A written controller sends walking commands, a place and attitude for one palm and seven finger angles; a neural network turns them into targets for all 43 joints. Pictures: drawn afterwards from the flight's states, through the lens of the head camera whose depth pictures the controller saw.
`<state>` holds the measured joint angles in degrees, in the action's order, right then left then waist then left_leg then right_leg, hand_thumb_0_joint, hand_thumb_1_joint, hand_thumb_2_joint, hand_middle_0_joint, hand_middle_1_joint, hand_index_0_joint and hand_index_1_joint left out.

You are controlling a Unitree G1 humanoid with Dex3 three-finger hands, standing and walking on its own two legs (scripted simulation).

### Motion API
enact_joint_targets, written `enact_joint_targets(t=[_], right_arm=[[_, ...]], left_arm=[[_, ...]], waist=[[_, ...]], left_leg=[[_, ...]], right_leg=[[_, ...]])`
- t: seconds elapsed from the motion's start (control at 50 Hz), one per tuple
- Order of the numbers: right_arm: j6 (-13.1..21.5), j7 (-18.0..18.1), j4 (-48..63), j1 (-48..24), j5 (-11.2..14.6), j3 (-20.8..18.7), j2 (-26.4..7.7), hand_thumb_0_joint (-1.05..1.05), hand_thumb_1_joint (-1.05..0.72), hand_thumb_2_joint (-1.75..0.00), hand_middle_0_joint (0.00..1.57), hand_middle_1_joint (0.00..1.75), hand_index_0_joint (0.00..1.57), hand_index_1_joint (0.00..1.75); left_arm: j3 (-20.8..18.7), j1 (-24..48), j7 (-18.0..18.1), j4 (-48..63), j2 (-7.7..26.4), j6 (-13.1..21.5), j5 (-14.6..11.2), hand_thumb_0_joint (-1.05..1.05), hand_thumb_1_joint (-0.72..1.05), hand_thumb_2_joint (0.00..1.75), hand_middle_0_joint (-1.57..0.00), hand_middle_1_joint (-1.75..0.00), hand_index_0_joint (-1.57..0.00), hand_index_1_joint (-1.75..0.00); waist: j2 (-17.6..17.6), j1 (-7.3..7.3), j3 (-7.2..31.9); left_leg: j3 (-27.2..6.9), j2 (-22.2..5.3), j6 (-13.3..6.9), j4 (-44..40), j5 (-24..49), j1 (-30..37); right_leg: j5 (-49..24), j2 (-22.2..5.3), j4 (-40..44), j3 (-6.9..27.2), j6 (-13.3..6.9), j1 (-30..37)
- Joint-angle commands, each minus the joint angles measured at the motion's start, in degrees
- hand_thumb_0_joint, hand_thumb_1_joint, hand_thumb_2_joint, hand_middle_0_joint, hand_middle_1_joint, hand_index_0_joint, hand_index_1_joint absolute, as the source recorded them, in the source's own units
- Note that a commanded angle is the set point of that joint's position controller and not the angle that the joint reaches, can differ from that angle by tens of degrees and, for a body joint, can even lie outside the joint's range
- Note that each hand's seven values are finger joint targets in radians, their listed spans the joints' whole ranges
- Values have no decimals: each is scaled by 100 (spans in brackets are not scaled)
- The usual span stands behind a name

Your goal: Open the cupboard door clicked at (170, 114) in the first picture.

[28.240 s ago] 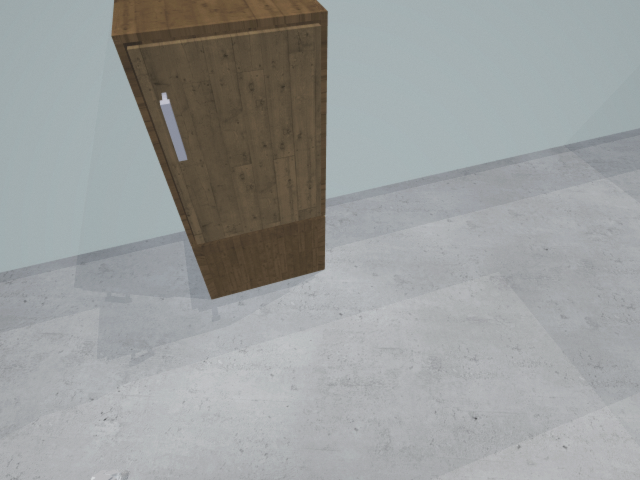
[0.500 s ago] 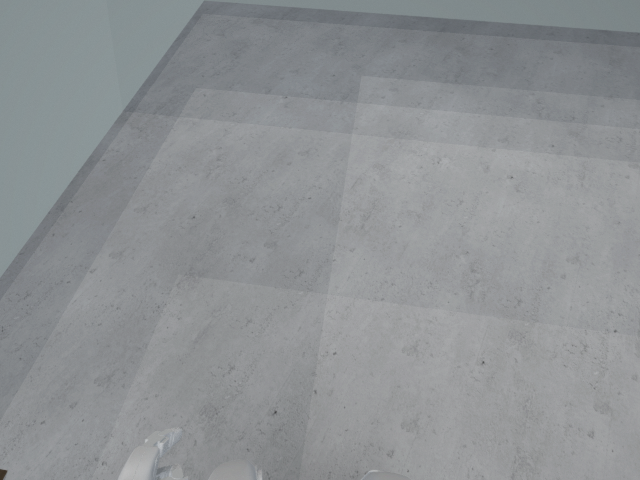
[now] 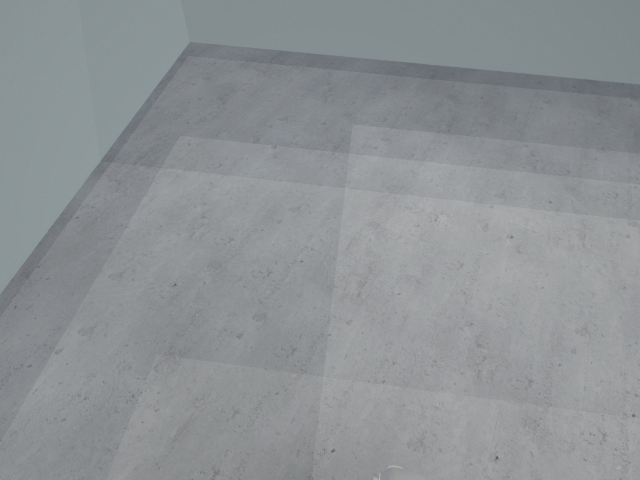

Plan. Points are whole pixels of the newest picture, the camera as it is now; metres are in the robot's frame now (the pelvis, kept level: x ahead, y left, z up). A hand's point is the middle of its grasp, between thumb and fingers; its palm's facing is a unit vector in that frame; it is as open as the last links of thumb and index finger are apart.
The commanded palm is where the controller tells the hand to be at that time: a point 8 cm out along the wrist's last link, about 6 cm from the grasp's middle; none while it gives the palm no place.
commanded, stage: walk to a spot facing it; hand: left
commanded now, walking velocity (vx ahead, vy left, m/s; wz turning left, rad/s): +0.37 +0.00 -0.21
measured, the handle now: out of the picture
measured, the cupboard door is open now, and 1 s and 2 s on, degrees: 40 40 40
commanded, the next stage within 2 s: turn to face it in 0.40 s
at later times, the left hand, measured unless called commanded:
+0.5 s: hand (239, 410) +0.24 +0.15 -0.19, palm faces +0.02 -0.99 -0.16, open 7.3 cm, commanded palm none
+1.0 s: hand (252, 316) +0.41 +0.16 -0.19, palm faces +0.23 -0.95 -0.21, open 7.3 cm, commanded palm none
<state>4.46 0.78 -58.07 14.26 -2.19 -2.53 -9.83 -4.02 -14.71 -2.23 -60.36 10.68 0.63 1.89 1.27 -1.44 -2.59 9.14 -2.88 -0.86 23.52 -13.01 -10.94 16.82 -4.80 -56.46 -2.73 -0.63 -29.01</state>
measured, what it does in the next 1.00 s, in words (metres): walks ahead: right foot, then left foot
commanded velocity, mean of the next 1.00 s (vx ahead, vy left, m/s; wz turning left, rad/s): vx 0.15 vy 0.00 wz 0.28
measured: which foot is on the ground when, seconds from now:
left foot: down 0.00-0.18, up 0.20-0.48, down 0.50-0.72, up 0.74-0.98, down 1.00-1.00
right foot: up 0.00-0.16, down 0.18-0.50, up 0.52-0.70, down 0.72-1.00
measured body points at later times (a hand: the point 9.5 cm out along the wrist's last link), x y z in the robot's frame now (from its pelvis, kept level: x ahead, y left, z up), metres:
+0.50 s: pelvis +0.24 -0.03 -0.02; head +0.26 -0.02 +0.43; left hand +0.24 +0.20 -0.18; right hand +0.29 -0.27 -0.16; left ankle +0.32 +0.09 -0.75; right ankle +0.16 -0.15 -0.74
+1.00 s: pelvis +0.39 -0.04 -0.02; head +0.44 -0.02 +0.43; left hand +0.40 +0.21 -0.17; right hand +0.54 -0.28 -0.15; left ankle +0.42 +0.06 -0.74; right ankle +0.34 -0.17 -0.74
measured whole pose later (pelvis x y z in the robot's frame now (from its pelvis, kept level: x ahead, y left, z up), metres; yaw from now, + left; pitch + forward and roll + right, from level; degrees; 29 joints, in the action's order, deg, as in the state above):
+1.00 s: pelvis +0.39 -0.04 -0.02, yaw +13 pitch +1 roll +1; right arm -1.4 -1.5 -54.4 7.3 -1.4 -2.7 -12.6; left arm -3.4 -12.0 0.6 -55.1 12.1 1.2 1.4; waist 3.2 0.6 -5.3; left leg 9.3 -1.4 0.8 35.0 -12.1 -21.7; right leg 24.8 -9.1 -36.7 -14.7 2.1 -9.8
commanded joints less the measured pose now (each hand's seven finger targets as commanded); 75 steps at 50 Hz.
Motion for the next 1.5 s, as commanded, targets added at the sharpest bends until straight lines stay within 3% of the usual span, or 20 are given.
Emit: enact_joint_targets(t=[0.0, 0.12, 0.16, 0.26, 0.42, 0.48, 0.6, 0.66, 0.7, 0.72, 0.8, 0.94, 0.96, 0.98, 1.0, 1.12, 1.3, 1.34, 1.36, 1.48], right_arm=[[-20, -19, -72, 676, 21, -175, -879, 0, -90, -90, 20, 30, 20, 30], [-101, -46, -174, 646, 64, -99, -806, 0, -90, -90, 20, 30, 20, 30], [-78, -117, 238, 173, 154, -33, -474, 0, -90, -90, 20, 30, 20, 30], [-221, -132, -32, 250, 60, -89, -328, 0, -90, -90, 20, 30, 20, 30], [-89, -183, -109, 628, 53, -106, -357, 0, -90, -90, 20, 30, 20, 30], [-82, 8, -381, 2190, -66, -331, -1439, 0, -90, -90, 20, 30, 20, 30], [-93, 104, -11, 462, 9, -128, -895, 0, -90, -90, 20, 30, 20, 30], [-230, 68, 150, -82, 149, -166, -924, 0, -90, -90, 20, 30, 20, 30], [-336, -34, 434, -299, 160, -123, -528, 0, -90, -90, 20, 30, 20, 30], [-389, -41, 455, -484, 141, -148, -517, 0, -90, -90, 20, 30, 20, 30], [-499, -111, 406, -651, 143, -103, -329, 0, -90, -90, 20, 30, 20, 30], [-505, -208, 556, -191, 96, -129, -623, 0, -90, -90, 20, 30, 20, 30], [-486, -187, 511, 292, 45, -228, -1032, 0, -90, -90, 20, 30, 20, 30], [-453, -156, 523, 757, 8, -401, -1750, 0, -90, -90, 20, 30, 20, 30], [-515, -117, 458, 997, 72, -410, -1997, 0, -90, -90, 20, 30, 20, 30], [-461, 15, 906, -422, 64, -290, -1499, 0, -90, -90, 20, 30, 20, 30], [-606, -53, 1122, -828, 102, -445, -1523, 0, -90, -90, 20, 30, 20, 30], [-614, -128, 1327, -822, 181, -358, -873, 0, -90, -90, 20, 30, 20, 30], [-635, -162, 1375, -829, 125, -374, -1006, 0, -90, -90, 20, 30, 20, 30], [-726, -245, 1069, -939, 159, -247, -715, 0, -90, -90, 20, 30, 20, 30]], left_arm=[[0, 531, -44, 542, 120, 104, -25, 0, 90, 90, -20, -30, -20, -30], [-170, -471, 1, 189, 702, 184, 0, 0, 90, 90, -20, -30, -20, -30], [-368, -1717, 129, -110, 1653, 225, -93, 0, 90, 90, -20, -30, -20, -30], [-103, -92, 266, 298, 698, 278, -43, 0, 90, 90, -20, -30, -20, -30], [-129, -137, 182, 92, 761, 304, -118, 0, 90, 90, -20, -30, -20, -30], [32, 87, 169, 480, 251, 318, -114, 0, 90, 90, -20, -30, -20, -30], [90, 178, 150, 352, 69, 178, -99, 0, 90, 90, -20, -30, -20, -30], [-32, -552, 192, 166, 468, 195, -98, 0, 90, 90, -20, -30, -20, -30], [-224, -811, 277, 237, 1390, 159, -37, 0, 90, 90, -20, -30, -20, -30], [-198, -716, 306, 325, 1310, 160, -38, 0, 90, 90, -20, -30, -20, -30], [-106, -294, 390, 458, 825, 142, -27, 0, 90, 90, -20, -30, -20, -30], [-193, 104, 363, 781, 1231, 112, -94, 0, 90, 90, -20, -30, -20, -30], [-172, 183, 341, 936, 1162, 90, -133, 0, 90, 90, -20, -30, -20, -30], [-96, 270, 309, 1202, 747, 43, -202, 0, 90, 90, -20, -30, -20, -30], [-63, 530, 382, 1434, 856, -42, -127, 0, 90, 90, -20, -30, -20, -30], [-110, 451, 281, 1220, 713, -234, -96, 0, 90, 90, -20, -30, -20, -30], [-118, 0, 303, 1337, 847, -143, -109, 0, 90, 90, -20, -30, -20, -30], [-284, -281, 389, 1366, 1708, -24, 26, 0, 90, 90, -20, -30, -20, -30], [-231, -139, 389, 1440, 1807, -57, -18, 0, 90, 90, -20, -30, -20, -30], [-115, 219, 426, 1419, 1136, 10, -39, 0, 90, 90, -20, -30, -20, -30]], waist=[[-817, 277, -133], [-127, -384, 174], [1646, -865, 596], [630, 121, 45], [87, 413, 37], [-1611, 992, 665], [-992, 227, 460], [-251, -147, 702], [1663, -343, 562], [1298, -374, 316], [1089, -84, 26], [760, 369, 671], [32, 635, 1023], [-1773, 834, 1345], [-1161, 895, 1518], [-1010, 216, 603], [-958, -41, 726], [1642, -223, 617], [1453, -189, 517], [1083, 86, 398]], left_leg=[[-616, -1379, -612, -1388, -37, -82], [5, -796, -143, 763, 310, -868], [17, 15, 130, 3985, -2378, -2905], [-703, -728, 234, 3454, -939, -1940], [7, -137, 252, 493, 406, 15], [-3435, -2506, -1096, -743, 489, 1801], [-1401, -1312, -713, -280, 2666, -208], [-1120, -607, -182, 533, 1053, -1017], [-337, 232, 320, 2544, -2107, -2156], [-650, 110, 311, 3518, -2220, -2349], [-525, -138, 405, 3488, -1655, -2473], [158, 360, 185, 646, 350, -352], [-398, -159, -91, 489, 1955, 784], [-2911, -2025, -1142, 234, 4581, 1623], [-3314, -2482, -1573, 118, 4144, 1461], [-2009, -1193, -809, -269, 2036, -40], [-2349, -663, -513, 275, 1004, -961], [-985, 701, 330, 2391, -1680, -2496], [-1117, 500, 275, 3763, -2332, -2317], [-655, 97, 498, 3462, -1404, -2050]], right_leg=[[-445, -40, 1458, -303, 45, 331], [-141, 112, 2715, -130, -293, 2888], [1101, -2104, 4493, 3374, -1376, 4090], [178, -1374, 4615, 1186, -1009, 1691], [-119, -648, 3654, 214, -578, 1364], [1719, 546, -393, -299, -49, -722], [929, 62, 1232, -198, 226, 899], [-867, 68, 3095, -196, 250, 2495], [-1556, -2264, 4153, 1866, -698, 2799], [-2025, -2367, 4082, 1825, -943, 2562], [-4450, -1651, 3333, 14, -602, 2799], [-4695, -1310, 1763, -926, -32, 2483], [-3420, -1118, 816, -1019, 207, 1583], [1359, -212, -812, -930, 609, -11], [2372, -53, -1484, -17, 494, -179], [851, -57, -558, 220, 554, -8], [-134, 422, 2570, -67, 430, 1939], [-486, -1847, 4266, 2320, -377, 2804], [-736, -2441, 4267, 2352, -855, 2052], [-3559, -1369, 3328, 175, -538, 2481]])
